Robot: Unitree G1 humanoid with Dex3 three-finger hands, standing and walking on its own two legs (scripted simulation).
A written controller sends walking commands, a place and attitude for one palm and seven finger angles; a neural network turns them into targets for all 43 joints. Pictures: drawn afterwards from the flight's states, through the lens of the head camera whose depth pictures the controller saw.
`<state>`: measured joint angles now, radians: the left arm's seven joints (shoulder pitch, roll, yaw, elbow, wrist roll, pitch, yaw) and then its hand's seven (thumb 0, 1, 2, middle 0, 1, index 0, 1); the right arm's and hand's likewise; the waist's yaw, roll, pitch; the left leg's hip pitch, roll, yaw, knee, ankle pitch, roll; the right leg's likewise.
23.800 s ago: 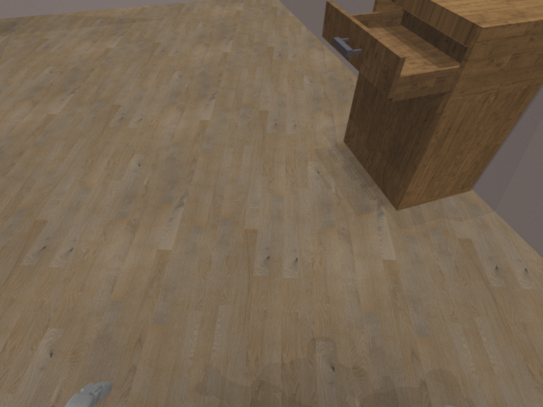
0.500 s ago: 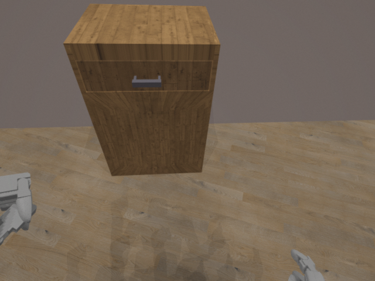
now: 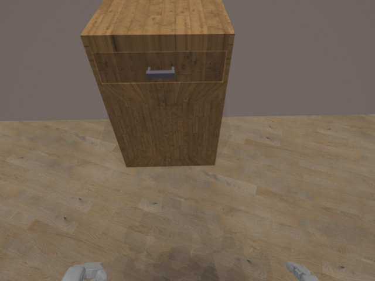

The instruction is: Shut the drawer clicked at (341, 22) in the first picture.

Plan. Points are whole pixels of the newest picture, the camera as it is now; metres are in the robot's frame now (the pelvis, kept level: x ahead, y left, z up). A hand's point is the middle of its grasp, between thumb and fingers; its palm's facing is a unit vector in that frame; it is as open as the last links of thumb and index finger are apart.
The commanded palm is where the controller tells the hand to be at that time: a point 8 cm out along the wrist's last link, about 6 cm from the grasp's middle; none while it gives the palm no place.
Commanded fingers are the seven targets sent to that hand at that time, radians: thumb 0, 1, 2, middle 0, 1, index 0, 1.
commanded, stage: let the arm hang, fingers relaxed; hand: left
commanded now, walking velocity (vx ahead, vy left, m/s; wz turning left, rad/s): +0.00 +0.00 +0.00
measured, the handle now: (160, 71) +0.89 +0.15 -0.04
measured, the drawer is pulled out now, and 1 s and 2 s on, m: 0.00 0.00 0.00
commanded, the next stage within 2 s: look to check the result in 0.88 s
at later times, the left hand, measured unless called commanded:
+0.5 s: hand out of the picture -0.03 +0.21 -0.15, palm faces +0.03 -0.96 -0.28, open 6.7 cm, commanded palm none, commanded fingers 0.00 0.90 0.90 -0.20 -0.30 -0.20 -0.30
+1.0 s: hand out of the picture +0.04 +0.16 -0.16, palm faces +0.02 -0.98 -0.21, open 7.3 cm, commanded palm none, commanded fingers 0.00 0.90 0.90 -0.20 -0.30 -0.20 -0.30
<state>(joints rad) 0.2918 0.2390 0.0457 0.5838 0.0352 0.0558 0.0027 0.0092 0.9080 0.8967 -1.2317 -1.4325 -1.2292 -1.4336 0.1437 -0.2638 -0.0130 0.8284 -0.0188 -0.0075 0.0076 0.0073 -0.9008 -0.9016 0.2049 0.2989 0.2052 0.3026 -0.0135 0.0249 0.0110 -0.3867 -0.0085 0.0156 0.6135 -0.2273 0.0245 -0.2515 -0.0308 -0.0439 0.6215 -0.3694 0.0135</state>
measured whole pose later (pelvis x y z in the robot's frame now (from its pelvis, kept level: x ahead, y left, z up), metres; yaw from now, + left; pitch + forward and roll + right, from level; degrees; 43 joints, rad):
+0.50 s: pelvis +0.00 +0.00 +0.01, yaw +0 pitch -1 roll -1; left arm 0.31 0.23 0.02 1.13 0.01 0.02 0.02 0.01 0.91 0.90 -0.33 -0.45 -0.32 -0.45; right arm 0.25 -0.19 -0.02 1.10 -0.01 0.03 -0.02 0.00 -0.90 -0.90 0.20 0.30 0.20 0.30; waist 0.01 0.04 0.05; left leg -0.28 -0.01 0.01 0.44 -0.14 0.03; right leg -0.15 -0.03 -0.05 0.44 -0.28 0.01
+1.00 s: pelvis +0.02 -0.02 +0.02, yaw +0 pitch -1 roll +0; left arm 0.21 0.17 0.02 1.13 0.00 0.00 0.02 0.00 0.92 0.90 -0.20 -0.30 -0.20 -0.30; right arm 0.24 -0.18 -0.02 1.14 -0.01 0.01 -0.03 0.00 -0.90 -0.90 0.20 0.30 0.20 0.30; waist -0.01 0.02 0.06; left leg -0.24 0.02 0.01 0.42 -0.16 -0.01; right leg -0.10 0.00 -0.05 0.40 -0.28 -0.01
